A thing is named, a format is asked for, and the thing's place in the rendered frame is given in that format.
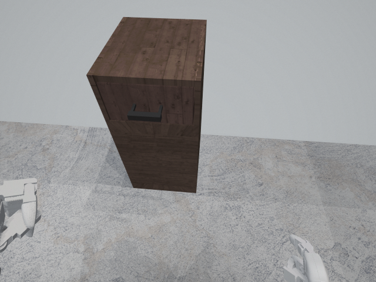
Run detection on drawer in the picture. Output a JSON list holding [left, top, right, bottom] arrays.
[[96, 82, 194, 125]]

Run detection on robot left hand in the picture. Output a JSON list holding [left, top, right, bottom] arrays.
[[0, 178, 42, 253]]

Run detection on handle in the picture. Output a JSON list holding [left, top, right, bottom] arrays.
[[127, 103, 163, 122]]

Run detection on robot right hand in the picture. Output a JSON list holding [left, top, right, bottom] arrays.
[[283, 234, 330, 282]]

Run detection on cabinet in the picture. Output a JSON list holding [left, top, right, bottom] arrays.
[[86, 17, 207, 193]]

